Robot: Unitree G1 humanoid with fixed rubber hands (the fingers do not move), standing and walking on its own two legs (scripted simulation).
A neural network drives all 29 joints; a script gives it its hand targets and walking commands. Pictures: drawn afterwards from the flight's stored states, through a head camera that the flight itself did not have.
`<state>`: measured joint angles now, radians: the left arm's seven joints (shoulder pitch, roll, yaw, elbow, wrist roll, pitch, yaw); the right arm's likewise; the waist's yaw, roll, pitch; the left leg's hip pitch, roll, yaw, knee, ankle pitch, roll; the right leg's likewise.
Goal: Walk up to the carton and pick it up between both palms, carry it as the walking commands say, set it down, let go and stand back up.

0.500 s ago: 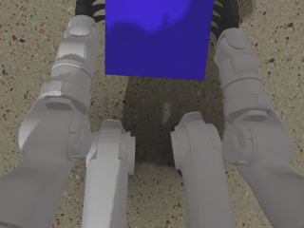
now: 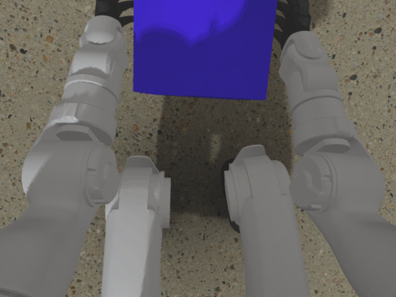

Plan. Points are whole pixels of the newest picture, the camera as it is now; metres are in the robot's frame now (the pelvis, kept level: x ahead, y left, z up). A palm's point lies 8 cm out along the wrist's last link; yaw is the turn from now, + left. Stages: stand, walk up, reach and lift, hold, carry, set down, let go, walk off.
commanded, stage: set down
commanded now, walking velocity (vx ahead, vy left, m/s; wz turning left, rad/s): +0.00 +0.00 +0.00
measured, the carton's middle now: (199, 40) +0.52 -0.04 -0.25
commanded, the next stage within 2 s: none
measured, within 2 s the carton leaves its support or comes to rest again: neither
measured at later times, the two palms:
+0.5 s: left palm (95, 27) +0.53 +0.13 -0.18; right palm (311, 41) +0.49 -0.22 -0.18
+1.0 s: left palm out of the picture +0.54 +0.14 -0.11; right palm (344, 19) +0.50 -0.23 -0.11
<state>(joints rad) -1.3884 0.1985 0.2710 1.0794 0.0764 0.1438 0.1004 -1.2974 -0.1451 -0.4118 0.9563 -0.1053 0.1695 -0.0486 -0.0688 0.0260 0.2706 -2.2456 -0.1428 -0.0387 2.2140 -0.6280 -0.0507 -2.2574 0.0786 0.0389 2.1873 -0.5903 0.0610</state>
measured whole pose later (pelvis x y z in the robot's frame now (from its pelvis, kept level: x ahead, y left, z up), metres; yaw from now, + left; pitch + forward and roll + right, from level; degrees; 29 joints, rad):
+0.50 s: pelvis -0.01 +0.00 +0.01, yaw +0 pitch +38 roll -1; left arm -1.38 0.33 0.07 1.13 -0.13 0.04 0.11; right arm -1.31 -0.29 -0.23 1.11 0.14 0.01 -0.10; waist -0.07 0.01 0.31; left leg -2.25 -0.11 -0.03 2.18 -0.60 -0.04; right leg -2.27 0.05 0.02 2.16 -0.56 0.04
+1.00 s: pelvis +0.00 +0.00 +0.03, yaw -1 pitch +40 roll +0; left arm -1.28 0.34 0.11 0.93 -0.14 0.12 0.11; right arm -1.21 -0.30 -0.21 0.91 0.17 0.09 -0.11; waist -0.06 0.01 0.19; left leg -2.20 -0.07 -0.02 2.10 -0.61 -0.03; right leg -2.23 0.04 0.02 2.08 -0.55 0.02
